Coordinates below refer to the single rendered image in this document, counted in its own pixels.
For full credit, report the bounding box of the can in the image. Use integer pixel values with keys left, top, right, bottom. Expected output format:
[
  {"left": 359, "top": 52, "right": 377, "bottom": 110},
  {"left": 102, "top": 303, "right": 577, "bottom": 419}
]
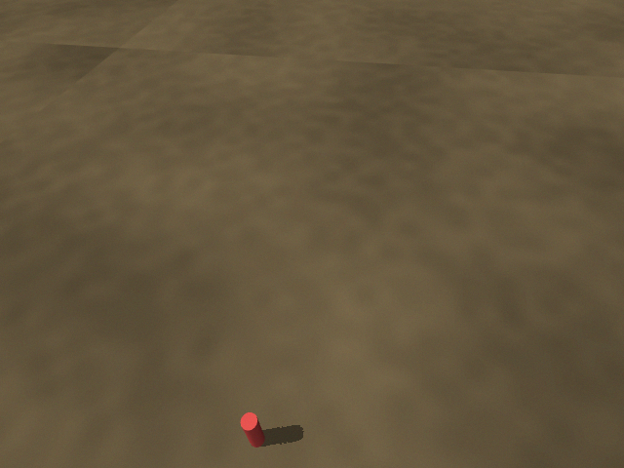
[{"left": 241, "top": 412, "right": 265, "bottom": 448}]

